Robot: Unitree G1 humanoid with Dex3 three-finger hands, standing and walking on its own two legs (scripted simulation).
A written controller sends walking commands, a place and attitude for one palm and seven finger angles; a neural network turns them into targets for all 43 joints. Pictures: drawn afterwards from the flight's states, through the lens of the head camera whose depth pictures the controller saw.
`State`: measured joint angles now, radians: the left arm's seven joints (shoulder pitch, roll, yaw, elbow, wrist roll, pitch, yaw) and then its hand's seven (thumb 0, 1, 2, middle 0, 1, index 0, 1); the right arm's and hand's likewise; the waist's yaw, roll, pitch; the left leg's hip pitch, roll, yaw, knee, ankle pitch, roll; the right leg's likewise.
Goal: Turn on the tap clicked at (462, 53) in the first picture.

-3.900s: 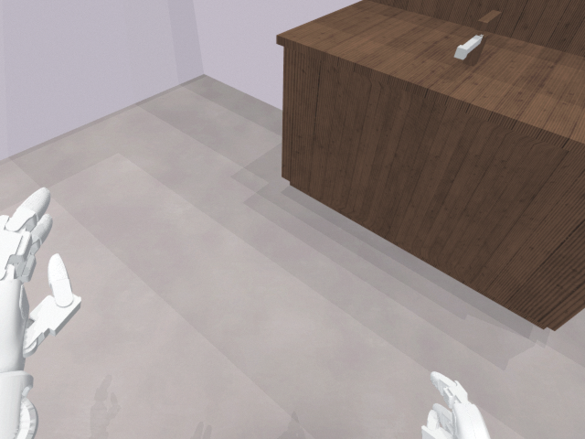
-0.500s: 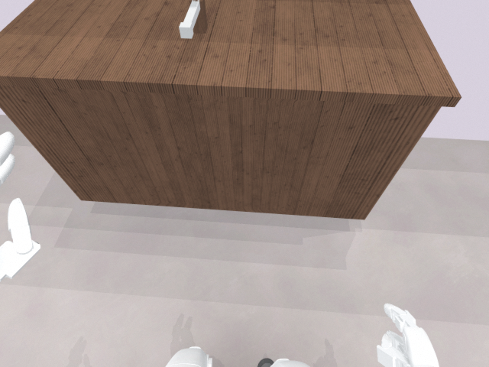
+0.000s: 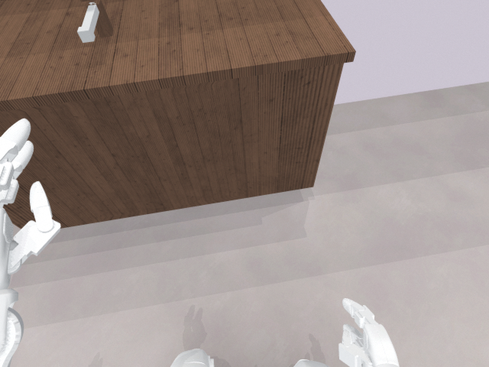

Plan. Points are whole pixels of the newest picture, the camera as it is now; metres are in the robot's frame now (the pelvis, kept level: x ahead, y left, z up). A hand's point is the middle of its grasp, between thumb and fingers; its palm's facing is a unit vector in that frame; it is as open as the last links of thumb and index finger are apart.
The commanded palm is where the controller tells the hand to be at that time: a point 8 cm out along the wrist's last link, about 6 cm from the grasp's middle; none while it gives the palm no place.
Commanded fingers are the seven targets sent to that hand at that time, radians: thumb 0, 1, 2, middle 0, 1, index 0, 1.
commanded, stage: turn to face it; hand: left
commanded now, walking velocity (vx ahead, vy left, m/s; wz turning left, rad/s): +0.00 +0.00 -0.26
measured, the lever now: (86, 34) +0.81 +0.45 +0.10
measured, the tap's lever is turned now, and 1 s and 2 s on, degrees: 0 0 0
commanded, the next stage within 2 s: take the last steps up to it in 0.02 s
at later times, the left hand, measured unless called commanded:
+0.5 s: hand (27, 258) +0.20 +0.23 +0.19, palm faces +0.42 -0.81 -0.40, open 7.5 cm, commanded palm +0.16 +0.27 +0.19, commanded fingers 0.00 0.90 0.90 -0.20 -0.30 -0.20 -0.30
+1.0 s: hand (48, 187) +0.29 +0.25 +0.19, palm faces +0.36 -0.81 -0.46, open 7.4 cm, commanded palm +0.24 +0.30 +0.19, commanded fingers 0.00 0.90 0.90 -0.20 -0.30 -0.20 -0.30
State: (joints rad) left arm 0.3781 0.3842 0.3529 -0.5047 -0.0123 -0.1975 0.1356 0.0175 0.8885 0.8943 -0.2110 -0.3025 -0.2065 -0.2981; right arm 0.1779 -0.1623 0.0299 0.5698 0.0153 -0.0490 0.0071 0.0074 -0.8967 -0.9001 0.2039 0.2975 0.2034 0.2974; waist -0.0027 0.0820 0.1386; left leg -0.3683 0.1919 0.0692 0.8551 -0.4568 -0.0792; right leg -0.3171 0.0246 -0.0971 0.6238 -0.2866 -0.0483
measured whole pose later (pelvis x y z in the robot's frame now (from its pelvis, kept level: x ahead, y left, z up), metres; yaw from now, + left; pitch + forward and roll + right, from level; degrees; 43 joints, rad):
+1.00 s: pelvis +0.07 +0.03 +0.00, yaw -2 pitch -1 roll +2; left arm 0.51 0.38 0.39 -0.57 -0.01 -0.26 0.16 0.02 0.88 0.89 -0.22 -0.30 -0.21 -0.30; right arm 0.21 -0.26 -0.07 0.62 0.00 -0.06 -0.06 0.01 -0.90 -0.90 0.20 0.30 0.20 0.30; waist 0.00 -0.04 0.09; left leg -0.32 0.06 0.17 0.53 -0.17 0.01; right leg -0.20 -0.13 -0.08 0.66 -0.42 0.04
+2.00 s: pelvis +0.27 +0.11 +0.01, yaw -6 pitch +0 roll +0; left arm 0.49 0.38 0.36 -0.57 -0.01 -0.23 0.14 0.02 0.89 0.89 -0.21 -0.30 -0.21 -0.30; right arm 0.21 -0.11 0.04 0.61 0.00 -0.11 -0.03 0.01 -0.90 -0.90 0.20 0.30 0.20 0.30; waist -0.01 0.00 0.05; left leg -0.24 0.06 0.18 0.51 -0.26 0.02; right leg -0.41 -0.04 -0.14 0.78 -0.38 0.02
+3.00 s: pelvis +0.29 +0.11 +0.01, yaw -7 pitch -2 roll -1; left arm 0.49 0.36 0.34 -0.49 -0.05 -0.15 0.14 0.02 0.89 0.89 -0.22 -0.30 -0.21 -0.30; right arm 0.22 -0.22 0.00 0.63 0.01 -0.04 -0.06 0.01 -0.90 -0.90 0.20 0.30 0.20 0.30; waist -0.01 0.03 0.04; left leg -0.27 0.05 0.03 0.59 -0.26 -0.01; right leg -0.25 0.02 -0.12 0.54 -0.26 -0.05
